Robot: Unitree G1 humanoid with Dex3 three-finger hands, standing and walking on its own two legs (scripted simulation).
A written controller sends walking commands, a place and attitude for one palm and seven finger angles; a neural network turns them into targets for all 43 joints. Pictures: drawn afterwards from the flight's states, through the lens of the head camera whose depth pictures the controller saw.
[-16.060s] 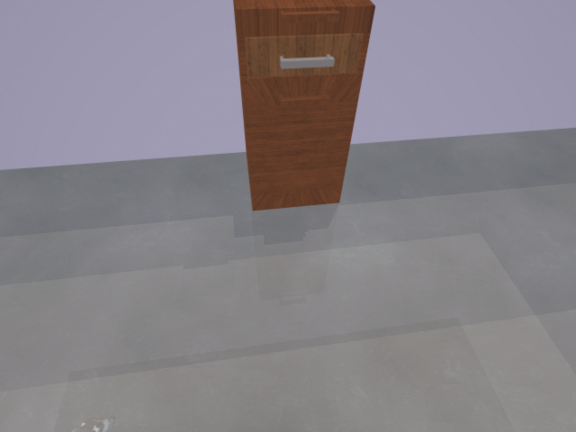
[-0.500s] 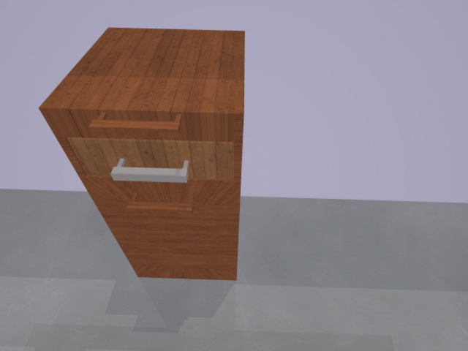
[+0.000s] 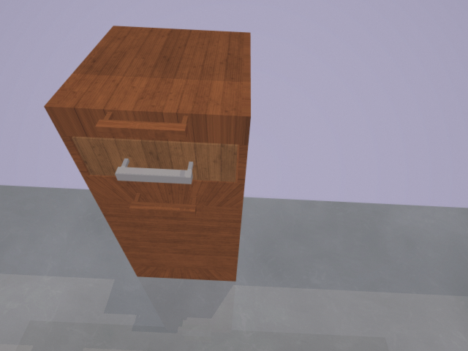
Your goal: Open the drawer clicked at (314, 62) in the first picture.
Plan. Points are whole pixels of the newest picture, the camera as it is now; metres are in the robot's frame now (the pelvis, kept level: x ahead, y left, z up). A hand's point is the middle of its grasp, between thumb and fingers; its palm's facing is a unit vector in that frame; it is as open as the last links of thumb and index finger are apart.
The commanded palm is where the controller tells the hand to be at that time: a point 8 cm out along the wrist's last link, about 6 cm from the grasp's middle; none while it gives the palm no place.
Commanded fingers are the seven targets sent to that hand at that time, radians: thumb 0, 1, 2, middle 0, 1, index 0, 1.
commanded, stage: look again from close up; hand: left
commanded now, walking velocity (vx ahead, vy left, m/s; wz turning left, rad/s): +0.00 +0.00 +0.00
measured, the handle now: (156, 169) +0.51 +0.22 -0.03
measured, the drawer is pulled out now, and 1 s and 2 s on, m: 0.00 0.00 0.00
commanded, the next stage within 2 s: raise the hand with hooked fingers in 0.28 s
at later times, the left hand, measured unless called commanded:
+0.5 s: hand out of the picture +0.05 +0.21 -0.12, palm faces -0.04 -0.89 -0.45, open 7.3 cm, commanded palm +0.08 +0.22 -0.05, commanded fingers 0.00 0.74 0.83 -0.21 -0.41 -0.21 -0.41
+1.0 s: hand (95, 350) +0.13 +0.22 -0.03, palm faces +0.11 -0.04 -0.99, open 9.7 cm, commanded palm +0.13 +0.22 +0.02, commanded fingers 0.00 0.15 0.58 -0.25 -0.78 -0.25 -0.78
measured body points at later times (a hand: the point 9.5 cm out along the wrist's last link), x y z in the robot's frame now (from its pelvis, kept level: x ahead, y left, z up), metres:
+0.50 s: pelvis -0.02 +0.01 +0.00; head -0.01 -0.01 +0.45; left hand +0.05 +0.26 -0.09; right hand +0.02 -0.23 -0.15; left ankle -0.02 +0.10 -0.74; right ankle -0.07 -0.10 -0.74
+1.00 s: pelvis -0.08 -0.04 -0.05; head -0.05 -0.06 +0.40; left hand +0.12 +0.22 +0.02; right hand +0.19 -0.22 -0.13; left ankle -0.02 +0.10 -0.74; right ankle -0.07 -0.10 -0.74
